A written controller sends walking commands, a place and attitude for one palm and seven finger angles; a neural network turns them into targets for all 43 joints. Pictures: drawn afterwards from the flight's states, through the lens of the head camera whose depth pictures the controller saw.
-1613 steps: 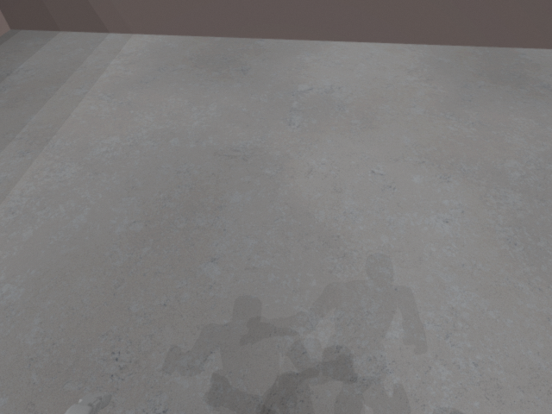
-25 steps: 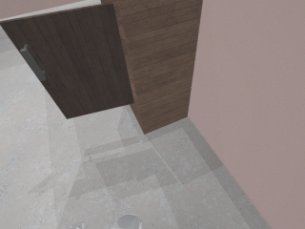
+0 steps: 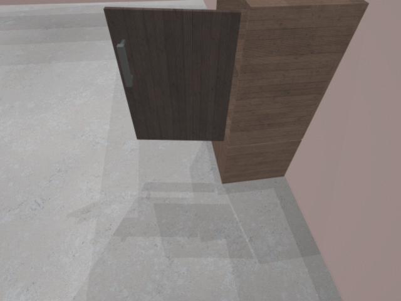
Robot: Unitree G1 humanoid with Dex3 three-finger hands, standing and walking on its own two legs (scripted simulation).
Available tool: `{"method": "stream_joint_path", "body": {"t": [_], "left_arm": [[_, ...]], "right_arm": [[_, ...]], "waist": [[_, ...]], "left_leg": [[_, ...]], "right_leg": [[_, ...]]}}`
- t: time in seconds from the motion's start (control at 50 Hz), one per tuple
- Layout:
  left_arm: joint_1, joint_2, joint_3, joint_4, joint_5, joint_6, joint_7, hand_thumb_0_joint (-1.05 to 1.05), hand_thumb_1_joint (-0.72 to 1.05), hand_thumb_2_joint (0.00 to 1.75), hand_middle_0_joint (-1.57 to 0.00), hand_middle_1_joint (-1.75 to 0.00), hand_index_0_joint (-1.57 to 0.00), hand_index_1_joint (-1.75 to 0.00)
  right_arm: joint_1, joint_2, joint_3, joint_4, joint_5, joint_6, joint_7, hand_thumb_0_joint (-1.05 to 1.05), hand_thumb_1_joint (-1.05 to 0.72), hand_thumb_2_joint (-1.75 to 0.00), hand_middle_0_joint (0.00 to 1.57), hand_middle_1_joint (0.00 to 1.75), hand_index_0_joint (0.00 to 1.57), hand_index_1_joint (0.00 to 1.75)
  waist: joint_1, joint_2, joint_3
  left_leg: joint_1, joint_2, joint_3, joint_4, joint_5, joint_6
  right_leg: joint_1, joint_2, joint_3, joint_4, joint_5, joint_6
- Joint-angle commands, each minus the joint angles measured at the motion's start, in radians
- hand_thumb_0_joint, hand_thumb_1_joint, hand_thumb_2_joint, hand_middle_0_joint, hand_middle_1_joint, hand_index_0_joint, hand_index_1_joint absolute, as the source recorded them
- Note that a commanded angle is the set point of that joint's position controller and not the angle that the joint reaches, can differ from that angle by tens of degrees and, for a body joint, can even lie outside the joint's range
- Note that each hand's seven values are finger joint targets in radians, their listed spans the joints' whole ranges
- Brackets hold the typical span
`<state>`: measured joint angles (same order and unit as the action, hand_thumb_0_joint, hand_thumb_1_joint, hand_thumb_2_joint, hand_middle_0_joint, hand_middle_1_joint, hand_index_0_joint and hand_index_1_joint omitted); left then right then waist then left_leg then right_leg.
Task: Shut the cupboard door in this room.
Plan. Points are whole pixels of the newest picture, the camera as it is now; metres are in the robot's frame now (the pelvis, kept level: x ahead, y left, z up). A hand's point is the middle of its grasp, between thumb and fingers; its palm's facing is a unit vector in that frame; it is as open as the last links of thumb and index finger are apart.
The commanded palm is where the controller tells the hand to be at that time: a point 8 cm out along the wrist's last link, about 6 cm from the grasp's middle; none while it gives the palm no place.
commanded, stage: take the last steps up to it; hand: left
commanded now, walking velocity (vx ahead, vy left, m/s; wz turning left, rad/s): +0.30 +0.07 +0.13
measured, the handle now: (126, 63) +0.83 +0.35 +0.02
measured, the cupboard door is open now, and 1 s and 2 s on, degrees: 81 81 81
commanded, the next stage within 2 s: come to a stop and stand still in 0.92 s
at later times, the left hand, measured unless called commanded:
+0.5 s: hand out of the picture +0.02 +0.14 -0.16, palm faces +0.20 -0.97 -0.16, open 7.4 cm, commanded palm none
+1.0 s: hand (113, 207) +0.36 +0.29 -0.16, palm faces +0.08 -0.98 -0.21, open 7.4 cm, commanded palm none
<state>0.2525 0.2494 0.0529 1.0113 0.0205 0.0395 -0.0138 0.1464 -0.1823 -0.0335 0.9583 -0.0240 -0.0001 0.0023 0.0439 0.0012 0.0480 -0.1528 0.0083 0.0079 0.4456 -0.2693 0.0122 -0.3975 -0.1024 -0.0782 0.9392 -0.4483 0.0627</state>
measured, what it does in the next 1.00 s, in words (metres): walks ahead: right foot, then left foot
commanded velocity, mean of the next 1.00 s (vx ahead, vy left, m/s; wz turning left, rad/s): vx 0.25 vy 0.04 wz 0.01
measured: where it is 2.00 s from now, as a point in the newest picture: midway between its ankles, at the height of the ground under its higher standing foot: (176, 286)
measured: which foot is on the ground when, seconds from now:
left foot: down 0.00-0.12, up 0.14-0.62, down 0.64-1.00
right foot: up 0.00-0.10, down 0.12-0.64, up 0.66-1.00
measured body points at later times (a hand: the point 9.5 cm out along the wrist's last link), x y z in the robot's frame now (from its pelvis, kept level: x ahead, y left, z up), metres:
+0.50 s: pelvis +0.11 +0.00 +0.00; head +0.14 -0.02 +0.45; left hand +0.01 +0.19 -0.14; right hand +0.16 -0.24 -0.16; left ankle +0.18 +0.17 -0.68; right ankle +0.04 -0.12 -0.74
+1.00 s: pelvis +0.28 +0.09 +0.00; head +0.29 +0.10 +0.45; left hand +0.36 +0.34 -0.14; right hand +0.28 -0.13 -0.15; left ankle +0.23 +0.16 -0.74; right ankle +0.36 -0.03 -0.69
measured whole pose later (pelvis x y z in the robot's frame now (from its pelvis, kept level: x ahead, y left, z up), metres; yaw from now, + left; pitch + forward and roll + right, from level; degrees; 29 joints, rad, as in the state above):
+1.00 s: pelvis +0.28 +0.09 +0.00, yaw +2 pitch +0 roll +1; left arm 0.14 0.19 0.06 1.00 0.02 -0.01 0.00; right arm 0.32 -0.14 -0.05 1.09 -0.03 -0.07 -0.02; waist 0.00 -0.03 0.04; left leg -0.07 -0.03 0.21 0.31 -0.25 0.06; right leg -0.54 -0.11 -0.08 0.89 -0.21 0.02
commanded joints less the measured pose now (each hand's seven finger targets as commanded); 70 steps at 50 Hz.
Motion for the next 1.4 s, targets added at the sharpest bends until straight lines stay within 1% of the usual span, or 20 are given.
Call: {"method": "stream_joint_path", "body": {"t": [0.0, 0.06, 0.08, 0.1, 0.12, 0.16, 0.2, 0.26, 0.5, 0.54, 0.58, 0.62, 0.7, 0.78, 1.02, 1.06, 1.1, 1.14, 1.22, 1.38], "left_arm": [[-0.042, 0.028, -0.002, -0.094, 0.001, -0.044, -0.006, 0.0, 0.9, 0.9, -0.2, -0.3, -0.2, -0.3], [0.108, 0.025, 0.003, -0.042, 0.006, -0.065, -0.005, 0.0, 0.9, 0.9, -0.2, -0.3, -0.2, -0.3], [0.197, 0.067, 0.014, -0.016, 0.012, -0.076, 0.002, 0.0, 0.9, 0.9, -0.2, -0.3, -0.2, -0.3], [0.273, 0.169, 0.035, -0.001, 0.024, -0.085, 0.015, 0.0, 0.9, 0.9, -0.2, -0.3, -0.2, -0.3], [0.293, 0.2, 0.039, -0.007, 0.007, -0.08, 0.025, 0.0, 0.9, 0.9, -0.2, -0.3, -0.2, -0.3], [0.178, 0.155, 0.035, -0.029, 0.0, -0.092, 0.031, 0.0, 0.9, 0.9, -0.2, -0.3, -0.2, -0.3], [0.104, 0.069, 0.01, -0.038, -0.002, -0.104, 0.03, 0.0, 0.9, 0.9, -0.2, -0.3, -0.2, -0.3], [0.136, 0.038, 0.004, -0.019, -0.003, -0.118, 0.03, 0.0, 0.9, 0.9, -0.2, -0.3, -0.2, -0.3], [0.266, 0.038, 0.007, 0.094, 0.008, -0.121, 0.04, 0.0, 0.9, 0.9, -0.2, -0.3, -0.2, -0.3], [0.242, 0.05, 0.013, 0.094, 0.009, -0.112, 0.04, 0.0, 0.9, 0.9, -0.2, -0.3, -0.2, -0.3], [0.205, 0.043, 0.014, 0.088, 0.001, -0.108, 0.039, 0.0, 0.9, 0.9, -0.2, -0.3, -0.2, -0.3], [0.233, -0.046, -0.005, 0.053, -0.015, -0.103, 0.025, 0.0, 0.9, 0.9, -0.2, -0.3, -0.2, -0.3], [0.096, -0.044, 0.009, 0.048, -0.001, -0.089, 0.017, 0.0, 0.9, 0.9, -0.2, -0.3, -0.2, -0.3], [0.138, -0.077, 0.008, 0.05, 0.007, -0.06, 0.015, 0.0, 0.9, 0.9, -0.2, -0.3, -0.2, -0.3], [-0.108, -0.047, -0.012, -0.064, 0.0, -0.058, 0.017, 0.0, 0.9, 0.9, -0.2, -0.3, -0.2, -0.3], [-0.03, -0.048, -0.015, -0.035, -0.001, -0.064, 0.026, 0.0, 0.9, 0.9, -0.2, -0.3, -0.2, -0.3], [0.101, 0.031, -0.003, 0.007, 0.004, -0.08, 0.041, 0.0, 0.9, 0.9, -0.2, -0.3, -0.2, -0.3], [0.149, 0.133, 0.01, 0.028, -0.008, -0.083, 0.05, 0.0, 0.9, 0.9, -0.2, -0.3, -0.2, -0.3], [-0.024, 0.095, 0.019, -0.024, -0.003, -0.055, 0.073, 0.0, 0.9, 0.9, -0.2, -0.3, -0.2, -0.3], [-0.086, 0.1, 0.041, -0.077, 0.015, -0.029, 0.061, 0.0, 0.9, 0.9, -0.2, -0.3, -0.2, -0.3]], "right_arm": [[0.07, -0.202, -0.055, -0.016, 0.001, -0.015, -0.01, 0.0, -0.9, -0.9, 0.2, 0.3, 0.2, 0.3], [0.057, -0.169, -0.052, -0.007, 0.004, -0.015, -0.01, 0.0, -0.9, -0.9, 0.2, 0.3, 0.2, 0.3], [0.054, -0.131, -0.046, -0.008, 0.011, -0.018, -0.008, 0.0, -0.9, -0.9, 0.2, 0.3, 0.2, 0.3], [0.058, -0.058, -0.029, -0.034, 0.02, -0.022, -0.003, 0.0, -0.9, -0.9, 0.2, 0.3, 0.2, 0.3], [-0.017, -0.108, -0.036, -0.073, 0.009, -0.012, 0.008, 0.0, -0.9, -0.9, 0.2, 0.3, 0.2, 0.3], [-0.017, -0.12, -0.049, -0.048, -0.002, -0.009, 0.02, 0.0, -0.9, -0.9, 0.2, 0.3, 0.2, 0.3], [0.054, -0.102, -0.05, 0.003, -0.006, -0.001, 0.028, 0.0, -0.9, -0.9, 0.2, 0.3, 0.2, 0.3], [0.123, -0.058, -0.042, 0.045, -0.003, 0.005, 0.033, 0.0, -0.9, -0.9, 0.2, 0.3, 0.2, 0.3], [-0.058, -0.011, -0.017, -0.003, 0.005, -0.025, 0.043, 0.0, -0.9, -0.9, 0.2, 0.3, 0.2, 0.3], [-0.015, -0.022, -0.02, 0.005, 0.007, -0.036, 0.039, 0.0, -0.9, -0.9, 0.2, 0.3, 0.2, 0.3], [0.199, -0.072, -0.036, 0.07, -0.002, -0.052, 0.022, 0.0, -0.9, -0.9, 0.2, 0.3, 0.2, 0.3], [0.421, -0.27, -0.084, 0.121, -0.004, -0.058, -0.007, 0.0, -0.9, -0.9, 0.2, 0.3, 0.2, 0.3], [0.184, -0.103, -0.042, 0.072, 0.005, -0.061, -0.015, 0.0, -0.9, -0.9, 0.2, 0.3, 0.2, 0.3], [0.174, -0.05, -0.033, 0.073, 0.005, -0.087, -0.021, 0.0, -0.9, -0.9, 0.2, 0.3, 0.2, 0.3], [0.264, -0.066, -0.023, 0.122, -0.001, -0.07, -0.03, 0.0, -0.9, -0.9, 0.2, 0.3, 0.2, 0.3], [0.237, -0.069, -0.018, 0.129, 0.002, -0.06, -0.038, 0.0, -0.9, -0.9, 0.2, 0.3, 0.2, 0.3], [0.25, -0.056, -0.015, 0.132, 0.019, -0.053, -0.037, 0.0, -0.9, -0.9, 0.2, 0.3, 0.2, 0.3], [0.292, -0.025, -0.025, 0.125, 0.038, -0.022, -0.036, 0.0, -0.9, -0.9, 0.2, 0.3, 0.2, 0.3], [0.21, -0.009, -0.033, 0.121, 0.034, 0.027, -0.035, 0.0, -0.9, -0.9, 0.2, 0.3, 0.2, 0.3], [0.191, -0.006, -0.038, 0.076, 0.019, 0.04, -0.015, 0.0, -0.9, -0.9, 0.2, 0.3, 0.2, 0.3]], "waist": [[-0.057, 0.168, 0.032], [0.012, 0.092, 0.0], [0.054, -0.031, -0.017], [0.085, -0.358, -0.016], [0.102, -0.316, 0.048], [0.04, -0.217, 0.123], [-0.02, -0.136, 0.133], [-0.037, -0.121, 0.072], [0.02, -0.18, 0.086], [-0.006, -0.187, 0.068], [-0.108, -0.096, -0.047], [-0.162, 0.338, -0.238], [-0.079, 0.117, 0.003], [-0.022, 0.069, 0.01], [-0.063, 0.066, 0.033], [-0.02, 0.055, -0.011], [0.021, -0.027, -0.115], [0.004, -0.124, -0.19], [-0.023, -0.086, -0.118], [-0.037, -0.201, -0.128]], "left_leg": [[-0.05, 0.213, -0.224, -0.215, -0.123, 0.161], [-0.193, 0.147, -0.177, -0.068, -0.202, 0.113], [-0.309, 0.068, -0.116, 0.097, -0.264, 0.068], [-0.49, -0.053, 0.008, 0.408, -0.32, 0.014], [-0.552, -0.021, -0.041, 0.578, -0.325, 0.01], [-0.539, 0.044, -0.081, 0.705, -0.145, 0.011], [-0.482, 0.077, -0.067, 0.715, 0.011, -0.007], [-0.451, 0.07, -0.015, 0.67, 0.11, -0.037], [-0.387, 0.071, 0.104, 0.232, 0.069, -0.026], [-0.263, 0.052, 0.116, 0.168, 0.028, -0.006], [0.055, 0.017, 0.132, 0.035, 0.086, 0.013], [0.407, 0.38, -0.379, -0.091, 0.182, 0.141], [0.027, 0.338, -0.177, -0.226, 0.086, 0.152], [-0.042, 0.285, -0.043, -0.275, 0.228, 0.146], [0.111, 0.265, 0.044, -0.14, 0.707, 0.138], [0.096, 0.242, 0.064, -0.032, 0.808, 0.094], [-0.009, 0.151, 0.097, 0.148, 0.602, 0.012], [-0.161, 0.0, 0.095, 0.451, -0.315, -0.045], [-0.207, 0.029, -0.028, 0.633, -0.329, -0.041], [-0.166, 0.01, 0.023, 0.431, -0.192, -0.053]], "right_leg": [[-0.005, 0.017, -0.035, -0.201, 0.019, -0.002], [0.274, 0.054, -0.064, -0.42, 0.15, -0.008], [0.41, -0.012, 0.026, -0.526, 0.087, -0.022], [0.487, -0.268, 0.38, -0.715, -0.149, -0.097], [0.38, -0.403, 0.596, -0.85, -0.304, -0.168], [0.208, -0.357, 0.55, -0.869, -0.384, -0.174], [0.151, -0.279, 0.34, -0.832, -0.176, -0.131], [0.211, -0.193, 0.113, -0.803, 0.109, -0.106], [0.364, -0.223, 0.002, -0.712, 0.511, -0.159], [0.325, -0.232, 0.001, -0.647, 0.525, -0.156], [0.242, -0.161, -0.073, -0.365, 0.607, -0.118], [-0.144, 0.053, -0.086, 0.169, -0.147, -0.053], [-0.197, -0.055, 0.058, 0.324, 0.07, -0.083], [-0.156, -0.048, 0.044, 0.226, 0.166, -0.053], [-0.079, 0.021, -0.021, -0.255, 0.219, -0.067], [0.083, 0.048, -0.024, -0.377, 0.307, -0.073], [0.339, -0.036, 0.07, -0.462, 0.835, -0.097], [0.456, -0.345, 0.266, -0.455, 1.49, -0.307], [0.263, -0.294, 0.216, -0.537, 1.077, -0.312], [0.157, -0.19, 0.163, -0.602, 0.525, -0.237]]}}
